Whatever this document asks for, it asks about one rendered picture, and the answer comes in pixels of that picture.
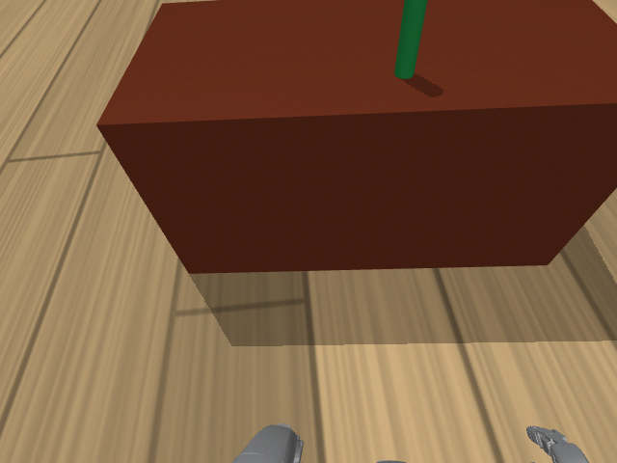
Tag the can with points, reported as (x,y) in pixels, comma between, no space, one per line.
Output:
(410,33)

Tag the right robot hand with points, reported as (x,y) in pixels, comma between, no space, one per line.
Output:
(555,445)

